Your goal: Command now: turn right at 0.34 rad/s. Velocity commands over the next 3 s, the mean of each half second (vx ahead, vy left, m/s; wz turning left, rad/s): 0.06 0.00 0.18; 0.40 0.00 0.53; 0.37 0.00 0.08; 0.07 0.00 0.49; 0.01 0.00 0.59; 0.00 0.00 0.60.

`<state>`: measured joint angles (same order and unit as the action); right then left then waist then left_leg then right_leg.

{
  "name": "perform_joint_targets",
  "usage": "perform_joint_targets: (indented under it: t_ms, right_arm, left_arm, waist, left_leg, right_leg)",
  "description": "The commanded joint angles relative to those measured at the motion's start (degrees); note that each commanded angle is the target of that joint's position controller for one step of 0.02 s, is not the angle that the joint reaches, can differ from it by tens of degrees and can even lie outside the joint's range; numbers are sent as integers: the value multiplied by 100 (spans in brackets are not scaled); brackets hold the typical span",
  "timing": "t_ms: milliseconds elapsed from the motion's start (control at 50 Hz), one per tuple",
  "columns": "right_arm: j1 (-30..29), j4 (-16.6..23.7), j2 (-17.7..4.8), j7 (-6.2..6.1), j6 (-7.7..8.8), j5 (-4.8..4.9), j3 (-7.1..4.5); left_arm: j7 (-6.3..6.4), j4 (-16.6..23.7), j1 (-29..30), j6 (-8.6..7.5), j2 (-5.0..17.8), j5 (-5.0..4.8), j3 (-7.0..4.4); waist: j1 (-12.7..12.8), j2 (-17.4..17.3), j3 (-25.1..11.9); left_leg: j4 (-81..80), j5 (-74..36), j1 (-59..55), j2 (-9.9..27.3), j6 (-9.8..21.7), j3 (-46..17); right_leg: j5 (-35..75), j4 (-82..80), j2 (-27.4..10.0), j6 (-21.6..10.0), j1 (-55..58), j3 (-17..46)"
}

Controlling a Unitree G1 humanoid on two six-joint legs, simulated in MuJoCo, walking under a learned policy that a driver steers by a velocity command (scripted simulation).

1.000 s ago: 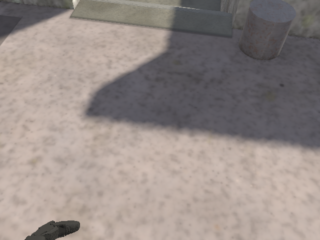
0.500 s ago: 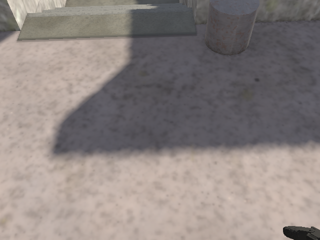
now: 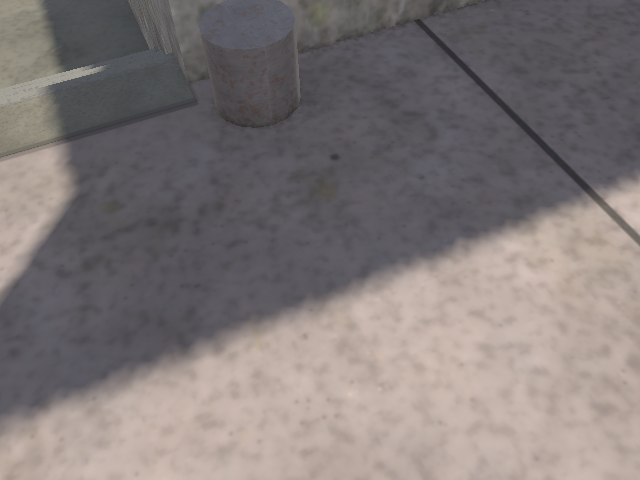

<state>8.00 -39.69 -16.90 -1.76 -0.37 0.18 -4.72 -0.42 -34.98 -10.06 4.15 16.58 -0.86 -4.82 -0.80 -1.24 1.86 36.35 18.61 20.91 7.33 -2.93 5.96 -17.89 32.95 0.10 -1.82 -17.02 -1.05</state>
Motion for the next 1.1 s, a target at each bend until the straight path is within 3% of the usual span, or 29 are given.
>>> perform_joint_targets:
  t_ms: [20,40,80,100,140,180,260,320,400,480,520,540,560,580,600,620,640,680,780,860,920,960,980,1000,1020,1040,1060,1080,1100]
  right_arm:
    - [-231,523,-463,2,77,-138,-79]
    - [-369,455,-693,-41,41,12,-140]
    - [18,84,-555,-71,-64,0,-140]
    - [240,-40,-506,-65,-105,-29,-136]
    - [392,-149,-448,-24,-109,40,-117]
    - [189,-84,-396,-3,-101,71,-63]
    - [-9,132,-548,8,-139,93,-63]
    - [27,191,-479,19,-169,100,-50]
    - [-104,302,-378,122,-147,135,-5]
    - [268,134,-382,283,-29,170,-27]
    - [1079,-276,-424,303,-10,154,-84]
    - [1711,-504,-661,266,-4,183,-188]
    - [2188,-476,-1429,192,46,155,-374]
    - [1906,-197,-1445,263,222,53,-318]
    - [1443,-67,-1126,268,343,37,-216]
    - [1207,-5,-882,252,412,81,-137]
    - [1080,34,-815,234,418,116,-102]
    - [1098,88,-803,168,401,77,-64]
    - [1430,26,-944,16,375,81,-116]
    - [1764,-107,-989,-14,352,155,-149]
    - [1678,-117,-1035,-48,303,175,-189]
    - [1533,-66,-1023,-43,262,116,-197]
    - [1474,-53,-871,-24,257,71,-135]
    - [1451,61,-621,-3,259,-19,-30]
    - [2440,100,87,24,336,58,155]
    - [2428,-8,-344,51,414,217,123]
    - [1668,115,-745,90,447,284,21]
    - [1083,259,-791,101,498,180,46]
    - [718,360,-745,105,554,39,39]
  left_arm:
    - [51,380,-628,-197,1224,276,-273]
    - [27,322,-444,-304,975,354,-182]
    - [48,200,184,-409,391,196,20]
    - [71,139,343,-442,221,164,95]
    - [119,17,341,-496,74,249,157]
    - [176,-32,353,-503,187,271,120]
    - [256,-183,71,-376,663,179,-62]
    - [271,-224,94,-320,694,150,-108]
    - [246,-319,-55,-376,815,57,-194]
    - [109,-368,224,-492,930,-85,-242]
    - [62,-412,376,-511,803,-148,-220]
    - [34,-361,543,-554,477,-77,-126]
    - [-15,-16,926,-635,87,129,3]
    - [-51,172,1221,-783,356,57,-55]
    - [-135,130,1088,-877,655,-107,-120]
    - [-178,1,892,-937,813,-100,-155]
    - [-159,-109,822,-977,824,30,-163]
    - [-148,-167,798,-1018,759,145,-160]
    - [-149,-10,1397,-1028,345,70,7]
    - [-244,209,1955,-1087,361,-2,44]
    - [-268,196,1760,-1144,543,-15,-17]
    - [-223,50,1103,-1167,772,-14,-132]
    - [-187,-152,346,-1164,939,14,-215]
    - [-153,-286,-657,-1144,1134,123,-254]
    - [-170,-543,-1330,-1110,1606,207,-360]
    - [-235,-639,-1382,-1124,1126,72,-246]
    - [-192,-602,-882,-1086,790,-8,-146]
    - [-160,-541,-512,-1030,663,7,-85]
    - [-150,-528,-293,-984,600,53,-51]
  waist:
    - [392,1678,-968]
    - [368,1182,-772]
    - [32,921,-628]
    - [-67,1006,-594]
    - [-103,951,-593]
    - [23,893,-488]
    - [293,837,-328]
    - [311,692,-281]
    - [409,709,-271]
    - [63,668,-272]
    - [-308,523,-427]
    - [-518,61,-558]
    - [-641,-1487,-514]
    - [-652,-1179,-376]
    - [-391,-835,0]
    - [-216,-625,203]
    - [-143,-397,210]
    - [-57,-378,151]
    - [-244,-457,206]
    - [-431,-573,369]
    - [-246,-696,284]
    - [89,-893,-132]
    - [461,-846,-703]
    - [872,-595,-1599]
    - [433,1423,-2637]
    - [554,1746,-2572]
    - [587,1220,-1439]
    - [510,605,-906]
    - [377,328,-496]
  left_leg:
    - [2517,2045,1785,-424,-127,-517]
    - [2859,1657,1596,-311,-72,-744]
    - [2695,791,1318,-203,-63,-869]
    - [2669,394,1002,-233,-130,-876]
    - [2391,41,606,-296,-197,-928]
    - [1632,7,501,-306,-200,-963]
    - [1348,727,757,-322,-207,-780]
    - [1427,994,924,-287,-187,-721]
    - [1122,997,896,-270,120,-481]
    - [-195,472,-253,-444,584,-131]
    - [-1081,-140,-1552,-782,789,168]
    - [-1234,49,-2526,-494,1042,-443]
    - [-1794,259,-3358,987,1821,-3044]
    - [-2497,1073,-3129,1523,2525,-4614]
    - [-2648,1090,-2982,1444,2395,-4201]
    - [-2592,616,-2848,1176,2138,-3595]
    - [-2573,26,-2716,956,1940,-3167]
    - [-2589,-1253,-2455,621,1725,-2572]
    - [-2550,-1975,-1725,131,1448,-1861]
    - [-2398,-1784,-1637,265,1400,-2143]
    - [-2072,-2179,-1908,454,1264,-2428]
    - [-1370,-3692,-2013,360,1124,-2356]
    - [-466,-4396,-1904,70,965,-2035]
    - [994,-3535,-988,-207,801,-1929]
    - [3311,150,1118,-1194,350,-1615]
    - [4036,1375,1802,-1224,336,-1930]
    - [4299,1035,2226,-869,362,-1728]
    - [4049,591,2114,-567,423,-1447]
    - [3652,307,1954,-385,440,-1290]
  right_leg:
    - [3653,-1293,-2407,-1775,1258,2654]
    - [2866,-1440,-2035,-1629,883,2190]
    - [2110,-1441,-1377,-988,700,1325]
    - [2365,-1457,-1238,-907,503,999]
    - [2469,-1491,-1131,-871,468,650]
    - [2263,-1483,-1176,-871,681,574]
    - [2195,-1463,-1704,-1254,1157,1032]
    - [2485,-1441,-1924,-1399,1330,1123]
    - [-365,-2082,-1972,-1327,1313,1205]
    - [-600,-2099,-1762,-1006,859,585]
    - [-657,-1369,-1411,-657,207,-37]
    - [-601,-217,-1078,-316,-637,-539]
    - [-1413,2141,-236,248,-2532,-1080]
    - [-1827,3011,109,258,-3532,81]
    - [-1265,3184,-214,173,-3822,395]
    - [-610,3049,-376,125,-3790,381]
    - [-178,2786,-458,149,-3616,359]
    - [546,2311,-403,286,-3127,268]
    - [1844,622,-36,494,-2240,117]
    - [2085,-153,69,429,-1888,202]
    - [1846,-436,60,263,-1479,328]
    - [1435,-505,227,50,-554,111]
    - [1671,-612,216,-158,520,-37]
    - [1472,-256,-516,-550,2287,674]
    - [313,-634,-2029,-1611,4385,3664]
    - [-647,-1612,-2166,-1764,4274,5033]
    - [-857,-1696,-1960,-1540,3406,4101]
    - [-436,-1755,-1689,-1378,2493,3357]
    - [210,-1863,-1473,-1321,1672,2883]
